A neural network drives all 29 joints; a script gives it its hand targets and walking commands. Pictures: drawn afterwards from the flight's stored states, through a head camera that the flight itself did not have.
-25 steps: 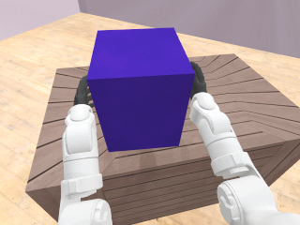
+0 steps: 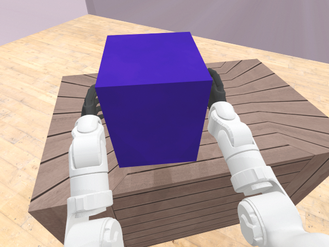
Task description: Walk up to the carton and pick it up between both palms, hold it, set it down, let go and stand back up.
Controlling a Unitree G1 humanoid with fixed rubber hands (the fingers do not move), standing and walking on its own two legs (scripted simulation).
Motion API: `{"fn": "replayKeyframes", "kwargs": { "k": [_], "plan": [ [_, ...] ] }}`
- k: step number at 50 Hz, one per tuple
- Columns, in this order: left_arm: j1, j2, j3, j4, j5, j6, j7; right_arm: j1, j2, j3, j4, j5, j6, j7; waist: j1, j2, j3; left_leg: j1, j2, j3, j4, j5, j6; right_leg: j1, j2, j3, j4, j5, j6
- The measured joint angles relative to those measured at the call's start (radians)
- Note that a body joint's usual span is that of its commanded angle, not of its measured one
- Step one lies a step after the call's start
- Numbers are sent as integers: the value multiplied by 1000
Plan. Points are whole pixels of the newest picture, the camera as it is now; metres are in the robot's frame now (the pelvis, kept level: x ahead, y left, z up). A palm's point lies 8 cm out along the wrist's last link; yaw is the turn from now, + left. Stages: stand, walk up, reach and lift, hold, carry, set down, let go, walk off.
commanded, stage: hold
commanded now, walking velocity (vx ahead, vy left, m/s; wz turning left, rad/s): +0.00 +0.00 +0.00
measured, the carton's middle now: (153, 101) +0.41 +0.01 +0.17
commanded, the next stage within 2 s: set down in 0.46 s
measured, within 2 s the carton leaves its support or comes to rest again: neither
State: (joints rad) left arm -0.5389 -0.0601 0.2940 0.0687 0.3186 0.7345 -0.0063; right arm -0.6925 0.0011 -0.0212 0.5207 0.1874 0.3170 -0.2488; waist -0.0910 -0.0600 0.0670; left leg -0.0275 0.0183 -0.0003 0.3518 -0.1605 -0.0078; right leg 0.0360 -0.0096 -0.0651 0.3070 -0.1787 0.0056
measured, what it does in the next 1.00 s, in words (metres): stands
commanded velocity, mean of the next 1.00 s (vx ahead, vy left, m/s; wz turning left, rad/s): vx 0.00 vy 0.00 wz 0.00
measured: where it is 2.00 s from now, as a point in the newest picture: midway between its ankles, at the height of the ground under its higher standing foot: outside the picture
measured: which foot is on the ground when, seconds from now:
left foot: down 0.00-1.00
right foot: down 0.00-1.00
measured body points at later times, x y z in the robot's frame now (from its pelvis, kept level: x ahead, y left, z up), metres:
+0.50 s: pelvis +0.00 +0.00 +0.00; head -0.05 +0.03 +0.45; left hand +0.37 +0.16 +0.17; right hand +0.38 -0.14 +0.19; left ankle +0.03 +0.12 -0.75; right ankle +0.01 -0.12 -0.75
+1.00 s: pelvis +0.01 -0.01 +0.00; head +0.00 +0.03 +0.45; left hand +0.40 +0.15 +0.12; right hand +0.40 -0.14 +0.15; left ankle +0.03 +0.12 -0.75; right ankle +0.01 -0.12 -0.75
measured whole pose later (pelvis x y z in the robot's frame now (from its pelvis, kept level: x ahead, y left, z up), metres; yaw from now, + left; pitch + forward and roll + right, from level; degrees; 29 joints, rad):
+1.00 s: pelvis +0.01 -0.01 +0.00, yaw +1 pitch -9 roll +0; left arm -0.56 -0.09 0.34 0.29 0.40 0.44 -0.04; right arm -0.64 0.09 -0.19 0.68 -0.04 -0.02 -0.18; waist -0.05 -0.10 0.14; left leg 0.02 0.02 -0.02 0.29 -0.15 -0.02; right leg 0.08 -0.01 -0.08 0.26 -0.18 0.00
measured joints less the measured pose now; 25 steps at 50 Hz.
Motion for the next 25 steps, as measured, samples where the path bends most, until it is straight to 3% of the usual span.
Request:
{"fn": "replayKeyframes", "kwargs": {
  "k": [25],
  "plan": [
    [-35, 3, 10, 38, 13, 4, -4, -29, 11, -34, 34, -26, 6, 7, 5, -2, -2, 0, -2, 0, -9, 10, 1, -6, -2, 0, 4, 3, -2]
  ]
}}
